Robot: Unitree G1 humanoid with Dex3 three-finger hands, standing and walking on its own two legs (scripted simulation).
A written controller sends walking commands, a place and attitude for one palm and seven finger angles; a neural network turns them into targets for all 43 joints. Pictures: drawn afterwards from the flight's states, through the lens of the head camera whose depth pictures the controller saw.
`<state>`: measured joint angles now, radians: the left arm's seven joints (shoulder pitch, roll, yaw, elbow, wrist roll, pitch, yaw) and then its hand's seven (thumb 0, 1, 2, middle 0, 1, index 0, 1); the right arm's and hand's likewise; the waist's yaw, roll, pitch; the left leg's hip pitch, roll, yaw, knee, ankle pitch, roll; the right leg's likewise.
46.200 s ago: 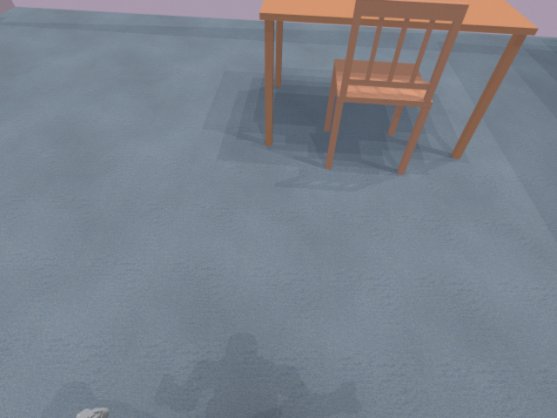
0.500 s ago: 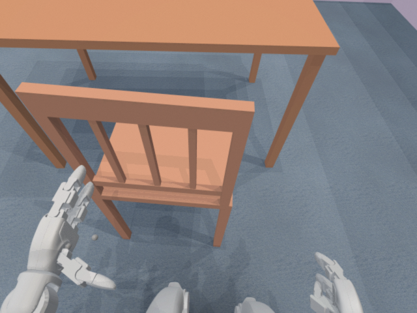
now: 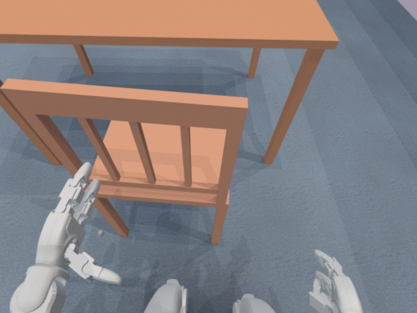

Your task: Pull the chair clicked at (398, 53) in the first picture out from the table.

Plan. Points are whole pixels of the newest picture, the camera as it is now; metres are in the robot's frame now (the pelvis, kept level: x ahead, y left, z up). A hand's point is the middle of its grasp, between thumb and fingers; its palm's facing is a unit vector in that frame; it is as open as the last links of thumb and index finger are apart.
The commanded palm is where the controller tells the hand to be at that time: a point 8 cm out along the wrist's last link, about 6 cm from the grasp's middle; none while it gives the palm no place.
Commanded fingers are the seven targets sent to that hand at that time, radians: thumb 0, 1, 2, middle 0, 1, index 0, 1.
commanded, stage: aim the fingers beside a spindle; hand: left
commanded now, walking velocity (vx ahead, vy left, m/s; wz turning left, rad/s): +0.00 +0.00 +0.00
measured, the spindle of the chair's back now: (144, 155) +0.45 +0.17 -0.03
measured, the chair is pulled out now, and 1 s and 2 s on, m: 0.22 0.22 0.22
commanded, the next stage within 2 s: push the fingers through the gap in 1.66 s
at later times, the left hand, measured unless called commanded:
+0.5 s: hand (120, 222) +0.28 +0.17 +0.02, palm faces -0.06 -1.00 -0.03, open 16.9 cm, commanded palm +0.26 +0.22 +0.02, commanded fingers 0.00 -0.50 0.30 -0.06 -0.08 -0.06 -0.08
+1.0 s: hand (148, 215) +0.30 +0.13 +0.00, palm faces -0.09 -1.00 -0.03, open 16.9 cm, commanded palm +0.28 +0.18 +0.00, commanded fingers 0.00 -0.50 0.30 -0.06 -0.08 -0.06 -0.08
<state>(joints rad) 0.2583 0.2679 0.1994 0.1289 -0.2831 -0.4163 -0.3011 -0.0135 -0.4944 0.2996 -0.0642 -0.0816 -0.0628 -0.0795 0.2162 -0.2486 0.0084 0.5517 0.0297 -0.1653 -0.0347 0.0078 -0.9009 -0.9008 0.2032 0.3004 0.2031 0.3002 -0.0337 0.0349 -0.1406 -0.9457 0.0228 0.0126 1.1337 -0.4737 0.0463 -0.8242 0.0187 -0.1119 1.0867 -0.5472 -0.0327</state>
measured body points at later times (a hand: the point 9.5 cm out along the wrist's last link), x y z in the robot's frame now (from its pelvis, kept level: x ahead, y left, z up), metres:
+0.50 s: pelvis +0.00 +0.00 -0.01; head +0.09 +0.01 +0.43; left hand +0.27 +0.23 +0.02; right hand +0.16 -0.25 -0.10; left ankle +0.04 +0.09 -0.65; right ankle -0.01 -0.10 -0.65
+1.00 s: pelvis -0.01 +0.00 -0.03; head +0.09 +0.00 +0.41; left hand +0.30 +0.18 +0.00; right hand +0.15 -0.25 -0.13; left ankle +0.04 +0.09 -0.65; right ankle -0.01 -0.10 -0.65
